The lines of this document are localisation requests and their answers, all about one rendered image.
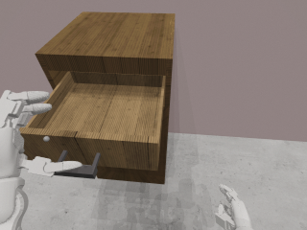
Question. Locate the left robot forearm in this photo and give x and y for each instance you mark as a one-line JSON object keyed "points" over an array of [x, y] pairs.
{"points": [[13, 203]]}

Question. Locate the drawer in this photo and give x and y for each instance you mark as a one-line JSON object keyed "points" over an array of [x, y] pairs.
{"points": [[117, 115]]}

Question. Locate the robot left hand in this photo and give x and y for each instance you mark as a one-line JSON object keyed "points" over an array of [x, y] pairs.
{"points": [[15, 112]]}

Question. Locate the handle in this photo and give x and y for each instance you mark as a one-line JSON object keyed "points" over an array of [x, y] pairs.
{"points": [[85, 171]]}

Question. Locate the cabinet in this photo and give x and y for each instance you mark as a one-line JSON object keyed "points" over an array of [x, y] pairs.
{"points": [[135, 43]]}

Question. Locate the robot right hand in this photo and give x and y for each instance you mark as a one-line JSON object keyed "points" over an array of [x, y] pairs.
{"points": [[237, 212]]}

